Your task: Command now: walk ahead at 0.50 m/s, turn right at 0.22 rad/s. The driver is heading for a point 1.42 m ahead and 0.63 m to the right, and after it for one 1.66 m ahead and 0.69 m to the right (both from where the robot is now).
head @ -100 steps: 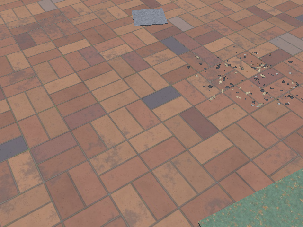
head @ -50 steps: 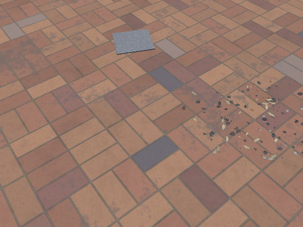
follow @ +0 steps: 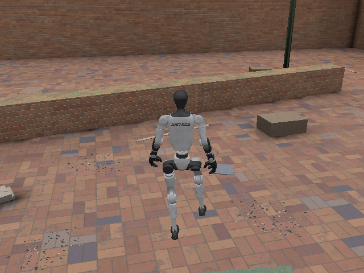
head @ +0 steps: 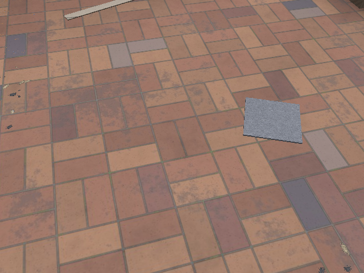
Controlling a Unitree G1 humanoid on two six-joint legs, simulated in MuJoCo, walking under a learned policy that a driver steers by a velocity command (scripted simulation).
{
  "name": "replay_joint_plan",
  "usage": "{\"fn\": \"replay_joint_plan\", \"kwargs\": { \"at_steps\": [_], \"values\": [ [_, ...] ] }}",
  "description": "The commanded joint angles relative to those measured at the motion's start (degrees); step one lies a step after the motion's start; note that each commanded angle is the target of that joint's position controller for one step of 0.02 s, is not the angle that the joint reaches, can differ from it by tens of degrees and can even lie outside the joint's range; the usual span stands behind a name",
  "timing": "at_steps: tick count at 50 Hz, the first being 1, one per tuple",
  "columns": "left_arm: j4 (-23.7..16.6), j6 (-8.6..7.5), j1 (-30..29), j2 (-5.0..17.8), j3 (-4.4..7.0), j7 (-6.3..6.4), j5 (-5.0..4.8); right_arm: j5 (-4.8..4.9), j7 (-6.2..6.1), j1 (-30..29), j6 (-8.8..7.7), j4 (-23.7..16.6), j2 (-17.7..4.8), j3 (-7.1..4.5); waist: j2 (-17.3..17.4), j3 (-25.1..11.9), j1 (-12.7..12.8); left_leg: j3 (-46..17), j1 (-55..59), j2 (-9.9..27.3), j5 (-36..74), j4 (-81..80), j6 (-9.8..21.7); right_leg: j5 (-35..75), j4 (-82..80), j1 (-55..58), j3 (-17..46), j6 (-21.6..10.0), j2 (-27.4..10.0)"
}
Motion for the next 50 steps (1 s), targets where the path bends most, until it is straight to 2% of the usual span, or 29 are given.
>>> {"fn": "replay_joint_plan", "kwargs": {
  "at_steps": [1, 4, 6, 8, 9, 10, 11, 12, 13, 14, 15, 16, 17, 20, 22, 25, 27, 30, 32, 33, 34, 35, 36, 37, 38, 39, 41, 45, 50],
  "values": [
    [-4.3, -0.69, -6.3, 2.3, -0.17, -0.81, -0.53, -0.05, -0.52, 1.4, -0.98, -1.4, -9.4, -2.01, 5.3, 2.1, -2.1, -1.5, -2.9, 15.1, 16.6, -6.3, 4.4, 7.5, -6.9, 4.0, -1.6, -1.0, 2.4],
    [-6.2, -0.89, -9.2, 2.2, -0.52, -1.96, -0.65, 0.06, -0.70, 3.2, -0.16, 0.1, -9.3, -2.02, 4.9, 3.6, -2.9, 0.2, 5.6, 17.7, 21.6, -3.7, 4.0, 3.6, -10.5, -0.2, -1.8, -2.5, 3.9],
    [-7.3, -1.08, -9.6, 2.5, -0.54, -3.05, -0.60, 0.15, -1.05, 3.0, 0.79, 0.3, -9.7, -2.11, 5.5, 3.0, -2.1, 1.3, 10.3, 19.3, 31.7, 0.3, 3.4, -2.1, -11.3, -0.6, -3.5, -3.9, 5.3],
    [-7.4, -0.79, -5.9, 4.4, 0.31, -3.55, -0.38, 0.26, -1.76, 1.4, 1.64, -0.5, -11.4, -2.46, 8.1, -0.9, 0.7, 3.0, 12.4, 19.5, 52.7, 8.2, 2.1, -8.8, -10.4, 5.8, -7.0, -5.9, 8.8],
    [-6.5, -0.49, -0.7, 6.3, 1.29, -3.52, -0.29, 0.19, -2.12, 0.6, 2.18, -0.9, -12.2, -2.55, 9.1, -4.2, 3.6, 3.8, 12.0, 19.1, 60.7, 15.7, 1.3, -11.3, -9.9, 12.4, -8.2, -7.1, 10.8],
    [-4.8, -0.31, 8.0, 9.1, 2.74, -3.13, -0.31, 0.33, -2.42, -0.8, 2.51, -1.4, -12.5, -2.43, 7.9, -8.5, 8.5, 5.5, 6.9, 17.3, 59.5, 27.5, -0.4, -8.0, -13.2, 25.0, -7.5, -9.1, 12.1],
    [-3.8, 0.27, 16.9, 13.7, 4.13, -2.08, 0.16, -0.43, -2.62, -0.2, 1.96, -2.9, -11.3, -1.68, 0.5, -15.3, 11.3, 6.4, -7.4, 14.5, 40.1, 45.9, -2.5, -6.3, -13.1, 43.1, 7.6, -13.3, 2.1],
    [-4.8, 0.30, 16.3, 15.0, 4.38, -1.96, -0.67, -0.94, -1.08, 5.2, 0.12, -4.1, -3.4, 0.74, -13.7, -21.5, 6.3, 0.9, -33.4, 0.1, -15.6, 67.8, -7.2, -14.1, -19.7, 63.1, 40.5, -25.8, -11.4],
    [-4.3, 0.49, 17.1, 11.0, 3.02, -1.81, -0.49, 0.88, 0.14, 1.1, -2.37, -4.7, -8.7, -0.16, -7.0, -22.9, 9.3, -9.7, -40.6, 2.9, -18.2, 71.7, -5.1, -19.9, -24.3, 65.6, 42.6, -23.7, -10.2],
    [-5.1, 0.44, 15.1, 8.4, 2.45, -1.44, -0.15, 2.91, 0.73, -4.0, -3.59, -6.7, -10.4, -0.45, -4.1, -15.6, 9.7, -9.4, -43.9, 6.0, -14.5, 69.5, -3.9, -19.5, -24.8, 60.0, 33.8, -21.0, -8.4],
    [-5.8, 0.11, 11.3, 7.6, 2.15, -1.53, 0.04, 2.42, 0.58, -6.3, -4.12, -7.4, -9.6, -0.25, 3.0, -8.7, 7.0, -8.4, -42.7, 8.4, -11.1, 63.2, -3.7, -13.9, -26.1, 49.8, 27.8, -19.4, -6.1],
    [-6.7, -0.12, 8.3, 6.0, 1.65, -1.39, 0.15, 0.77, 0.08, -7.1, -3.85, -7.3, -10.2, -0.86, 4.9, -6.1, 5.0, -7.9, -39.2, 10.2, -9.4, 57.4, -4.2, -8.4, -27.0, 42.5, 23.8, -18.4, -4.3],
    [-7.6, -0.10, 6.7, 5.8, 1.34, -1.13, 0.70, 0.12, -0.05, -6.3, -3.19, -7.5, -10.0, -1.06, 3.7, -4.5, 3.1, -7.7, -35.4, 10.9, -8.8, 55.4, -4.8, -4.7, -28.4, 36.7, 21.9, -18.6, -3.0],
    [-8.7, 0.07, 6.1, 7.6, 1.83, -0.29, 0.36, -0.39, -0.56, -5.0, -1.43, -8.1, -8.1, -0.78, 1.5, -2.5, 1.1, -5.8, -32.4, 11.6, -7.0, 45.4, -7.7, 0.5, -30.6, 28.1, 17.1, -18.6, -1.1],
    [-8.9, 0.32, 7.2, 9.5, 2.50, 0.42, 0.00, -0.64, -0.77, -9.0, -1.03, -9.6, -6.7, -0.16, 0.7, -1.7, 2.3, -4.4, -30.5, 10.6, 0.9, 36.2, -9.2, 0.0, -30.9, 24.3, 13.4, -16.8, 1.4],
    [-8.9, 1.13, 10.0, 9.8, 2.77, 0.91, -0.46, -0.17, -0.40, -15.1, -1.36, -11.2, -5.8, 0.37, -1.1, -1.9, 5.3, -3.6, -25.4, 7.4, 14.3, 23.4, -9.8, -5.0, -29.4, 22.1, 11.2, -13.6, 4.3],
    [-8.4, 1.62, 12.2, 9.4, 2.73, 0.91, -0.65, 0.57, -0.08, -17.4, -1.62, -12.3, -6.5, 0.20, -2.0, -2.3, 6.4, -4.3, -24.1, 6.2, 16.2, 19.5, -9.7, -8.1, -27.5, 24.1, 13.5, -12.6, 3.6],
    [-8.5, 2.15, 13.3, 8.6, 2.62, 1.12, -0.64, 0.99, 0.49, -17.3, -2.40, -13.0, -9.0, -0.74, -3.3, -2.9, 5.5, -6.2, -22.5, 5.9, 11.4, 15.6, -8.1, -12.3, -22.3, 29.3, 19.4, -11.3, 1.4],
    [-9.3, 2.32, 12.1, 7.7, 2.36, 1.21, -0.31, 1.00, 0.57, -12.1, -3.06, -11.8, -10.4, -1.59, -4.6, -3.9, 2.1, -5.5, -15.7, 6.0, 8.6, 12.9, -5.8, -12.3, -17.3, 29.6, 21.1, -9.6, 2.2],
    [-10.0, 2.11, 11.8, 5.5, 1.56, 1.10, 0.02, 0.29, 0.24, -6.5, -3.37, -10.9, -12.2, -2.39, -3.7, -7.6, -0.8, -7.6, -6.4, 9.2, 7.3, 13.0, -3.5, -11.8, -9.8, 26.8, 18.9, -7.7, 4.7],
    [-11.1, 1.85, 13.0, 1.7, 0.24, 0.99, 0.95, -0.38, -0.23, 2.3, -3.36, -10.1, -15.6, -3.26, 4.4, -15.3, -3.7, -18.1, 7.6, 19.8, 3.9, 13.1, 0.1, -22.2, 7.2, 19.5, 12.6, -5.2, 9.2],
    [-13.3, 1.21, 20.1, 0.7, -0.29, 0.84, -1.15, -0.74, 0.27, 5.9, -2.39, -7.8, -19.6, -4.24, 25.3, -19.7, 0.4, -46.1, 20.5, 30.7, -12.1, 6.1, 8.7, -39.9, 23.4, 0.5, 6.8, -2.8, 13.9],
    [-11.5, 1.34, 18.9, 7.2, 0.91, 1.07, -1.60, 0.23, 0.49, 3.4, -2.20, -9.5, -13.5, -2.96, 16.3, -14.4, -1.2, -46.1, 17.2, 29.5, -22.7, 4.0, 7.4, -36.3, 30.3, -5.3, 8.6, -1.9, 9.2],
    [-12.2, 1.72, 13.2, 9.5, 1.64, 1.01, -1.11, 0.45, 0.23, 1.3, -1.81, -10.0, -10.6, -2.14, 11.0, -8.2, -2.6, -36.3, 11.2, 27.1, -19.4, 4.1, 4.9, -30.9, 31.9, -6.7, 7.2, -1.6, 7.6],
    [-12.6, 2.04, 10.9, 8.7, 1.65, 1.06, -0.55, -0.09, 0.23, -1.3, -1.50, -10.3, -9.8, -1.63, 7.0, -5.2, -1.5, -29.1, 4.9, 24.6, -11.1, 3.4, 3.8, -26.8, 31.0, -4.5, 5.9, -1.2, 5.7],
    [-13.3, 2.12, 9.5, 7.9, 1.80, 0.87, -0.14, -0.31, 0.16, -3.0, -1.23, -9.9, -8.5, -1.24, 7.1, -2.6, -0.6, -24.0, 0.6, 22.6, -5.1, 2.3, 3.8, -24.1, 28.4, -3.6, 5.9, -1.0, 4.3],
    [-13.8, 2.64, 10.2, 5.9, 1.73, 0.24, -0.89, -0.42, 0.00, -3.8, -1.46, -9.3, -7.7, -1.00, 9.7, -1.6, 0.9, -16.8, -3.9, 20.4, 0.6, -0.4, 3.5, -21.8, 25.7, -0.1, 4.7, -0.8, 2.3],
    [-16.0, 3.37, 7.1, 3.8, 1.19, 0.00, -0.50, -0.12, -0.13, -2.7, -1.89, -7.7, -10.0, -1.95, 7.2, -0.7, 1.0, -9.0, -3.4, 21.3, 10.2, -3.2, 5.5, -16.4, 19.4, -3.1, 4.0, 0.7, 1.2],
    [-17.7, 2.73, 0.4, 2.4, 0.38, -1.47, -0.40, 0.16, -0.56, -1.8, -0.91, -6.2, -11.8, -2.37, 6.3, 0.9, -1.2, 1.4, -1.5, 19.7, 15.7, -3.3, 3.6, -3.6, 4.0, -0.3, 0.2, 0.3, 2.1]
  ]
}}
Keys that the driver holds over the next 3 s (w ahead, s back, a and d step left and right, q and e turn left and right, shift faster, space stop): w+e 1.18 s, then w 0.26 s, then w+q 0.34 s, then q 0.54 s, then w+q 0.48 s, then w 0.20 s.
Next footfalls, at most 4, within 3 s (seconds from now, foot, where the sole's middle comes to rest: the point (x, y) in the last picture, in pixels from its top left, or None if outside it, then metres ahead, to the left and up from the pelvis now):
0.20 right None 0.31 -0.14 -0.78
0.66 left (176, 240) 0.61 0.00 -0.78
1.20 right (269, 215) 0.71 -0.38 -0.78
1.72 left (267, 141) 1.09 -0.45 -0.78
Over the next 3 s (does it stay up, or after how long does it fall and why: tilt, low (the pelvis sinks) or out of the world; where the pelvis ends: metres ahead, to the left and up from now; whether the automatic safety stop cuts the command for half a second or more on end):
stays up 1.29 -0.56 -0.01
